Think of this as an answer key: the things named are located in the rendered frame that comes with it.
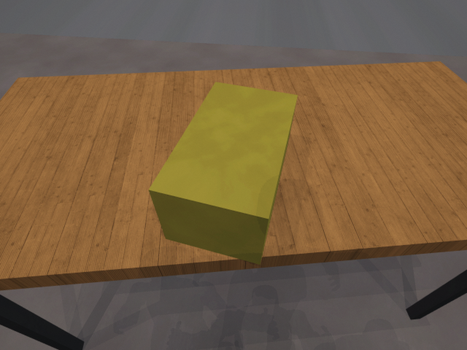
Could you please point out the table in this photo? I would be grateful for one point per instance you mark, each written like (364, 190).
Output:
(375, 166)

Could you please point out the carton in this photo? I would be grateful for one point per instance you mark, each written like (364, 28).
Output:
(217, 189)

